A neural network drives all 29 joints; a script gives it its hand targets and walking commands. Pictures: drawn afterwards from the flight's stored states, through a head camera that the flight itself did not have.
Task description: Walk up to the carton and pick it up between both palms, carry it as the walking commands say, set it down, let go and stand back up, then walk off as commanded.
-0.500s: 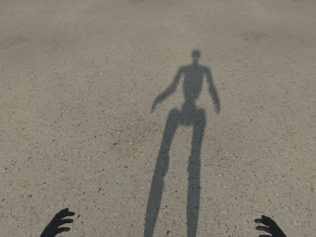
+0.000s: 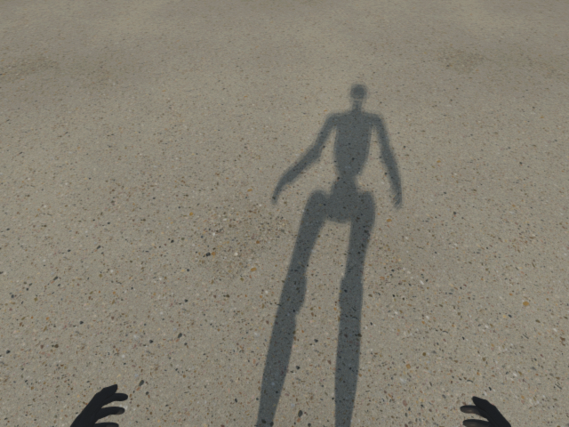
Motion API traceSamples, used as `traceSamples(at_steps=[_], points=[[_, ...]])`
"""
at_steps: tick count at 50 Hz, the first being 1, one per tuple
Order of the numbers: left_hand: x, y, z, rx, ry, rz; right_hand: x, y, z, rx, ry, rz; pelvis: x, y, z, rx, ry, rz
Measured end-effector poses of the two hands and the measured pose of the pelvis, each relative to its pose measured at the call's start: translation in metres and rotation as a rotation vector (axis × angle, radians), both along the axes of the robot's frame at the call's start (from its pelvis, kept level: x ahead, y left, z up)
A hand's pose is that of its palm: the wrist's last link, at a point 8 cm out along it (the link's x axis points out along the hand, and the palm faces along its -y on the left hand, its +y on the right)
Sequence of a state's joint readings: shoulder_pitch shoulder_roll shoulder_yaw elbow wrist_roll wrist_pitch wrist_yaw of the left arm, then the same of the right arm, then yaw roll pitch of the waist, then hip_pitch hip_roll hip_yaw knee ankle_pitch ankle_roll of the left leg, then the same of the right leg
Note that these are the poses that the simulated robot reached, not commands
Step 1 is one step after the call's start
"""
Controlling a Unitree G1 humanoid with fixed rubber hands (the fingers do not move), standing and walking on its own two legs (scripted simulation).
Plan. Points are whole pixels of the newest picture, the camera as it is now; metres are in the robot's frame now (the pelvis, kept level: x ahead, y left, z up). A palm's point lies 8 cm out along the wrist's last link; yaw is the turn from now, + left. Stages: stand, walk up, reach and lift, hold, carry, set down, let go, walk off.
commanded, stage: stand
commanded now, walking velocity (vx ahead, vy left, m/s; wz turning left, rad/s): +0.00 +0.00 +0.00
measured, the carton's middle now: out of the picture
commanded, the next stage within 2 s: walk up in 0.30 s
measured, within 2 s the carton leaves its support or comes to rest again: neither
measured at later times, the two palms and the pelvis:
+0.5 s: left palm out of the picture +0.11 +0.30 -0.08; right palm out of the picture +0.11 -0.30 -0.08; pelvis -0.01 +0.00 +0.02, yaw +0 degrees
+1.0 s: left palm out of the picture +0.11 +0.17 -0.09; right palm out of the picture -0.02 -0.32 -0.12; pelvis -0.04 -0.06 +0.02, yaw -18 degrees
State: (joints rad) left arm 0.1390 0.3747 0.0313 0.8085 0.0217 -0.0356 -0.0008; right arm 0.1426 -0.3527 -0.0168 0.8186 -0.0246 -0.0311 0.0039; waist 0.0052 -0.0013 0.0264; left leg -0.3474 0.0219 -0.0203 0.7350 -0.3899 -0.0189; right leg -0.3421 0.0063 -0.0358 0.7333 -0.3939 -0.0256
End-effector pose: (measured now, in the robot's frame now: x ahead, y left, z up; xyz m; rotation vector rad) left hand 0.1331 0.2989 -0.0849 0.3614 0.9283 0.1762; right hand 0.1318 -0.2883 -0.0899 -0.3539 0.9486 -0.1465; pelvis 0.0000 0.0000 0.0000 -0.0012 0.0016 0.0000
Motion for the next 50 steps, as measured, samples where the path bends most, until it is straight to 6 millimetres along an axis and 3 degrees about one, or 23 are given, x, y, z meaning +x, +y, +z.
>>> traceSamples(at_steps=[13, 25, 30, 36, 42, 45, 50], points=[[-0.009, 0.001, 0.0, -0.002, 0.053, 0.012, -0.021, -0.012, 0.002, -0.019, 0.07, -0.038, -0.002, -0.001, 0.008, -0.001, -0.015, -0.001], [-0.025, 0.002, 0.002, -0.017, 0.099, 0.036, -0.026, -0.009, 0.008, -0.013, 0.094, -0.038, -0.005, 0.001, 0.018, 0.0, -0.027, 0.0], [-0.047, 0.003, -0.011, -0.026, 0.218, 0.039, -0.036, -0.001, 0.002, 0.006, 0.097, -0.12, -0.011, 0.004, 0.014, 0.013, -0.017, -0.056], [-0.052, -0.03, -0.018, -0.062, 0.305, -0.019, -0.097, 0.01, -0.015, 0.078, 0.194, -0.231, -0.022, -0.007, 0.017, 0.0, -0.022, -0.153], [-0.032, -0.082, -0.02, -0.061, 0.271, -0.114, -0.147, -0.005, -0.044, 0.166, 0.242, -0.34, -0.025, -0.036, 0.005, 0.026, -0.018, -0.224], [-0.026, -0.105, -0.015, -0.045, 0.241, -0.153, -0.158, -0.016, -0.049, 0.188, 0.249, -0.365, -0.03, -0.048, 0.005, 0.024, -0.008, -0.243], [-0.027, -0.129, -0.004, -0.034, 0.245, -0.195, -0.152, -0.033, -0.027, 0.193, 0.174, -0.406, -0.039, -0.061, 0.02, 0.044, 0.008, -0.308]])
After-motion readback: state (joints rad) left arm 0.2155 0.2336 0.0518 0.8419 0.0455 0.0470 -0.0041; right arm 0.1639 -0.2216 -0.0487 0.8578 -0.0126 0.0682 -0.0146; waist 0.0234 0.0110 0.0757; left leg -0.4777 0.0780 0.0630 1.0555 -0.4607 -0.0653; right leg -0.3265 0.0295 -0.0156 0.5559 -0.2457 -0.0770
